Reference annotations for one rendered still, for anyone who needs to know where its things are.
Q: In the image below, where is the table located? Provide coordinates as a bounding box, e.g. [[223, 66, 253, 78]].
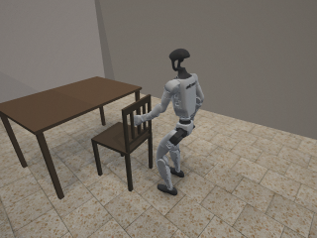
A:
[[0, 76, 142, 199]]

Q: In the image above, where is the robot left foot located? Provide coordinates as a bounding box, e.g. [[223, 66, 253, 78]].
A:
[[157, 183, 177, 196]]

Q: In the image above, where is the right robot forearm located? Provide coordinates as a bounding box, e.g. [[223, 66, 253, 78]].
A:
[[190, 101, 203, 118]]

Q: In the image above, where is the left robot forearm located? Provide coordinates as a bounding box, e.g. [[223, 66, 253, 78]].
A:
[[140, 104, 161, 122]]

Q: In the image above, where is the robot right foot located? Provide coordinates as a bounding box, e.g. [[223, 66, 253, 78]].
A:
[[169, 167, 184, 178]]

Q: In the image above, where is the robot left hand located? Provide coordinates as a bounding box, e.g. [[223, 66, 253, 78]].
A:
[[134, 115, 143, 126]]

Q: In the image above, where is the chair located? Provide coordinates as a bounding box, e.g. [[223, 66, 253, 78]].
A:
[[91, 94, 154, 191]]

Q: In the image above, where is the robot foot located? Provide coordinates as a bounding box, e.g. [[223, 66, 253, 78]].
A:
[[157, 183, 177, 196], [169, 167, 184, 178]]

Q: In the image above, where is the right robot upper arm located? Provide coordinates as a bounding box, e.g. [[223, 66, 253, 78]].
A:
[[191, 73, 204, 104]]

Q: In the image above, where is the left robot upper arm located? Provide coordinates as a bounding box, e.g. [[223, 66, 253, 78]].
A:
[[158, 79, 180, 113]]

